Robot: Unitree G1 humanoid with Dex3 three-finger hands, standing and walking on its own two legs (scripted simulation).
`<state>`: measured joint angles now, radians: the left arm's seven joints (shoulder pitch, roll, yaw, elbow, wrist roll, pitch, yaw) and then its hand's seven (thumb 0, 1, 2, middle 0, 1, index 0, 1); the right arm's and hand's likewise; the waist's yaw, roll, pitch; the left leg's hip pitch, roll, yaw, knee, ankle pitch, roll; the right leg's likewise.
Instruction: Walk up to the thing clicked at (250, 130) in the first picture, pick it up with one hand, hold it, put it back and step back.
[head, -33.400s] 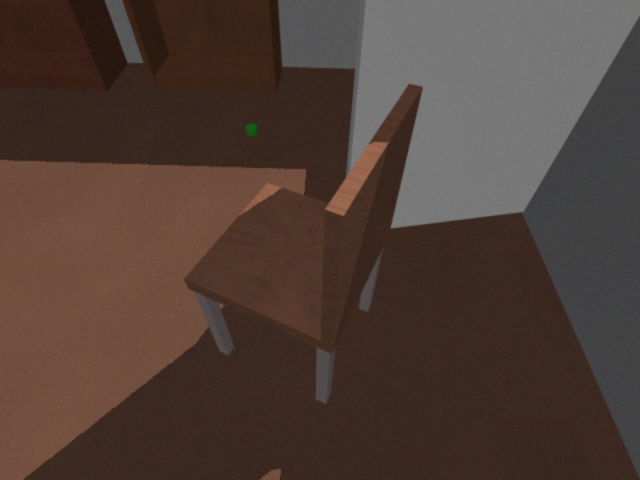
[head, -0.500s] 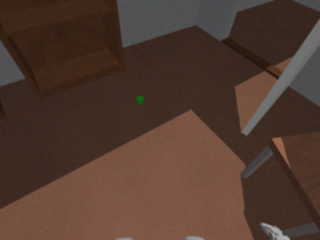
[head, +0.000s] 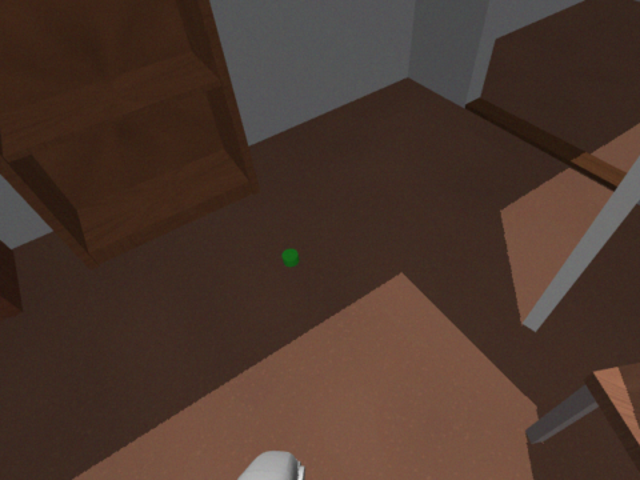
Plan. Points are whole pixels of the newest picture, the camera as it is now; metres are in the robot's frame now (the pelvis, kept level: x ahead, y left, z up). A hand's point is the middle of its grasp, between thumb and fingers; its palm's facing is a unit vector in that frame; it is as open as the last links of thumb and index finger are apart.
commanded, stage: walk up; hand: left
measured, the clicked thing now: (290, 257) +0.99 +0.25 -0.76
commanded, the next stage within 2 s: none
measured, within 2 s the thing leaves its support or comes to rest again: neither
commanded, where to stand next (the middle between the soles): +0.55 +0.07 m, yaw -1 degrees
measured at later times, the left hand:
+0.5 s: hand (130, 396) +0.25 +0.35 -0.15, palm faces -0.01 -0.95 -0.32, open 7.3 cm
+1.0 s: hand (184, 287) +0.44 +0.30 -0.12, palm faces -0.04 -0.91 -0.40, open 7.3 cm
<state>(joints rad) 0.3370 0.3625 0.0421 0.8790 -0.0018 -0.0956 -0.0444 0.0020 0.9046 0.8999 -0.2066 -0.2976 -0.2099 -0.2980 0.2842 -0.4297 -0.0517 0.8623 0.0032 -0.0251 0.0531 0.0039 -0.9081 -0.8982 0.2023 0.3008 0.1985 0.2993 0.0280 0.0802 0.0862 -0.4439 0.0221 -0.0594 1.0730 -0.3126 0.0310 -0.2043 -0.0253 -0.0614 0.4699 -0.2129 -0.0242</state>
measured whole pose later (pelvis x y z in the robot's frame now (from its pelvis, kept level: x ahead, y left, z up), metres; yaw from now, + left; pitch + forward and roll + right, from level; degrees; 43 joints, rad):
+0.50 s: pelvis +0.19 +0.08 +0.00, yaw +2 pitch -4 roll -1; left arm 0.31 0.45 0.05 0.87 -0.01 -0.06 -0.04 0.00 0.91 0.90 -0.20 -0.30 -0.21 -0.30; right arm 0.30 -0.36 -0.04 0.82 0.00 -0.08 0.05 0.00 -0.90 -0.90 0.21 0.30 0.20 0.30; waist -0.01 -0.06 0.09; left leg -0.18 0.02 0.07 0.47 -0.23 0.05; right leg -0.46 -0.04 0.07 1.05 -0.29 -0.03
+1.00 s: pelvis +0.36 +0.04 +0.00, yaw -2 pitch -4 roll +2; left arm 0.28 0.36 0.03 0.83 0.00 -0.09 -0.03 0.00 0.91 0.90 -0.21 -0.30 -0.21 -0.30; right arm 0.31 -0.42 -0.04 0.83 -0.01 -0.02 0.04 0.00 -0.91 -0.90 0.20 0.30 0.20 0.30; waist 0.00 0.05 0.10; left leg -0.42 0.04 -0.02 1.04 -0.39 0.03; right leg -0.24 -0.02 -0.03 0.50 -0.20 -0.04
